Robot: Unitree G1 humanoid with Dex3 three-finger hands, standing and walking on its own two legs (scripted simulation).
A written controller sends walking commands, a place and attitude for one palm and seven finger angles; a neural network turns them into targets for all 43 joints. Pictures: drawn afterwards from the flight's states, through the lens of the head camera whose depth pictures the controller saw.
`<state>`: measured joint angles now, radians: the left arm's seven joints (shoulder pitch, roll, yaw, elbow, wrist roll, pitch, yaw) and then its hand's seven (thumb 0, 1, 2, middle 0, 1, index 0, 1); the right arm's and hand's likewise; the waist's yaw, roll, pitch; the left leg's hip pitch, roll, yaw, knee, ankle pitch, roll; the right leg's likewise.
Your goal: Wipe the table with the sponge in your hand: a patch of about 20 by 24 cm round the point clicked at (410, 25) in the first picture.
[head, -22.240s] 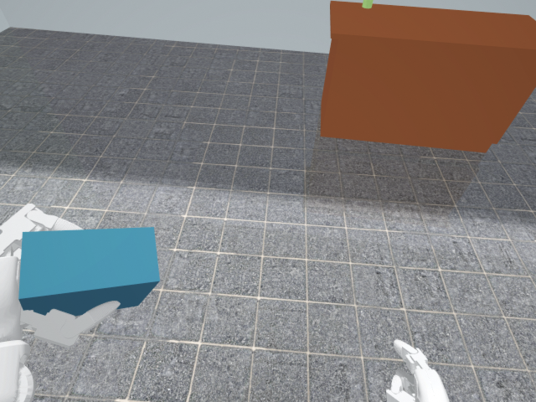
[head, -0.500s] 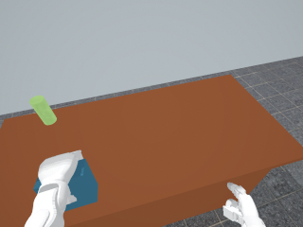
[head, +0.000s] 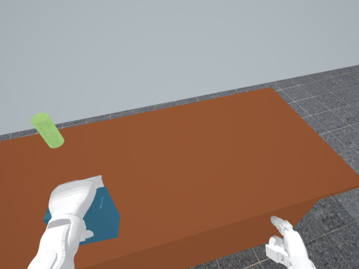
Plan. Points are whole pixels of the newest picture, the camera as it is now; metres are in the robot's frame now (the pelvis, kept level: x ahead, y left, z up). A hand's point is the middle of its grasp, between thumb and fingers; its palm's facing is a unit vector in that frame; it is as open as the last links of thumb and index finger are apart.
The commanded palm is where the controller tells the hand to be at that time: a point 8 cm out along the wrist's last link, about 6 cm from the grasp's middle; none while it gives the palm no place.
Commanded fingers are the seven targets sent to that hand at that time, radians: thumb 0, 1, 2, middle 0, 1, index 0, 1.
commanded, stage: move the sponge above the wiping area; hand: left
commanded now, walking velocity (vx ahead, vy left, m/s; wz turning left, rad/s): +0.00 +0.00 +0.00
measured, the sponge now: (89, 222) +0.21 +0.27 -0.04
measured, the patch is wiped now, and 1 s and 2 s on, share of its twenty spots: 0.00 0.00 0.00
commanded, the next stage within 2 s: none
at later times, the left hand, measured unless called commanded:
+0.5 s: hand (85, 198) +0.23 +0.26 +0.03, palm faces +0.01 -0.07 -1.00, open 10.3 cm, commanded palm +0.21 +0.27 +0.09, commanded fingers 0.00 0.10 1.30 -1.20 -1.60 -1.20 -1.60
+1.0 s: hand (69, 192) +0.24 +0.29 +0.05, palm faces +0.09 -0.04 -1.00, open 10.3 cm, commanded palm +0.20 +0.28 +0.09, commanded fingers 0.00 0.10 1.30 -1.20 -1.60 -1.20 -1.60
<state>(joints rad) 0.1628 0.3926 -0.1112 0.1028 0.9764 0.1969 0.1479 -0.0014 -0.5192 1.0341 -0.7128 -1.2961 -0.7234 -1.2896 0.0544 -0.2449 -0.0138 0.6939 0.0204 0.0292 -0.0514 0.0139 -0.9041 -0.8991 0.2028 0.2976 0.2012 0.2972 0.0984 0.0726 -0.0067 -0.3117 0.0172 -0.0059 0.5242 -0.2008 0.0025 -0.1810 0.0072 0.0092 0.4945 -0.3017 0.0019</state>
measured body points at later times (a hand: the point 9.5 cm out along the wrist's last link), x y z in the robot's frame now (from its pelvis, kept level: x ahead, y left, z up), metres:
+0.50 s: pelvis +0.00 +0.00 +0.00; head +0.00 -0.03 +0.45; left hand +0.23 +0.26 +0.09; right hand +0.23 -0.21 -0.09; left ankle +0.05 +0.12 -0.74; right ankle -0.02 -0.13 -0.74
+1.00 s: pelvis +0.00 +0.00 +0.00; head +0.00 -0.03 +0.45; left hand +0.23 +0.29 +0.10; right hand +0.23 -0.22 -0.10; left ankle +0.05 +0.12 -0.74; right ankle -0.02 -0.13 -0.74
